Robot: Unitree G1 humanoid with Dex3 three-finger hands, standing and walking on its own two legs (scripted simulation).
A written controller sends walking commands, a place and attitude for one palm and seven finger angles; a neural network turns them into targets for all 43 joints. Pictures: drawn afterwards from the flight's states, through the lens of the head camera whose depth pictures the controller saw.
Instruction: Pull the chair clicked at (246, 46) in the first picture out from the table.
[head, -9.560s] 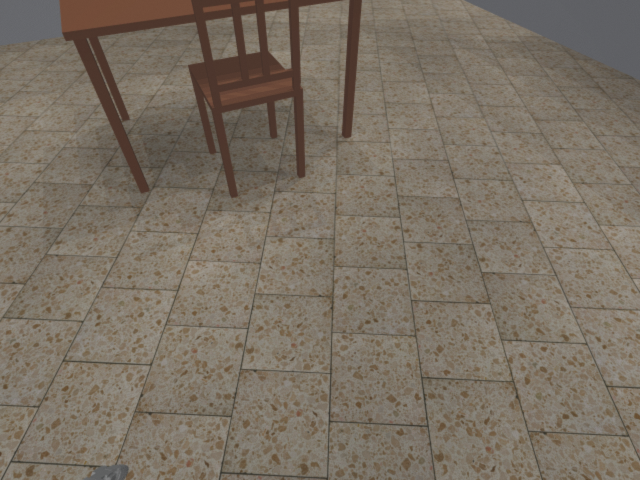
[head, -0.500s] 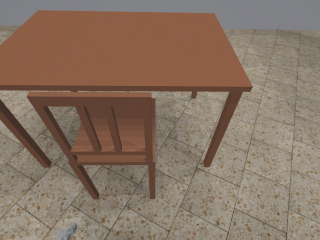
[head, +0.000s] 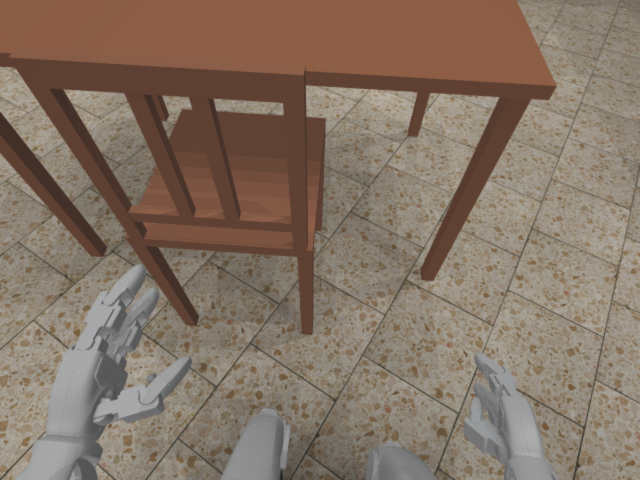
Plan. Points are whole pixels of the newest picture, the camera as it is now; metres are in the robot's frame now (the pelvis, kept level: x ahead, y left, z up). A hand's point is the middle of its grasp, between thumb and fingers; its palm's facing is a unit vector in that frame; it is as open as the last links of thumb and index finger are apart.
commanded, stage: raise the hand toward the chair's back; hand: left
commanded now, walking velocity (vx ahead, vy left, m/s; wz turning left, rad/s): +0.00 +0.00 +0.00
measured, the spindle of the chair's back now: (166, 161) +0.55 +0.31 +0.02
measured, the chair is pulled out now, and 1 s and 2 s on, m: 0.00 0.00 0.00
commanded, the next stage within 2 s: aim the fingers beside a spindle in 1.48 s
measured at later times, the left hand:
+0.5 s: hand (143, 350) +0.24 +0.22 +0.06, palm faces +0.02 -1.00 -0.05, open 15.2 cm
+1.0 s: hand (125, 321) +0.26 +0.24 +0.07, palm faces +0.02 -1.00 -0.06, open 16.9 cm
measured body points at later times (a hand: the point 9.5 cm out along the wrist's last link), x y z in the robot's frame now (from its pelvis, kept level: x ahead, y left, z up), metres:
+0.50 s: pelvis +0.01 +0.03 +0.02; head +0.07 +0.04 +0.46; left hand +0.23 +0.27 +0.07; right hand +0.18 -0.23 -0.06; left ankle +0.06 +0.14 -0.63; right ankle +0.01 -0.08 -0.63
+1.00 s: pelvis +0.01 +0.04 +0.03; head +0.08 +0.05 +0.47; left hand +0.25 +0.30 +0.08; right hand +0.18 -0.19 -0.05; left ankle +0.06 +0.14 -0.63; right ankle +0.01 -0.08 -0.63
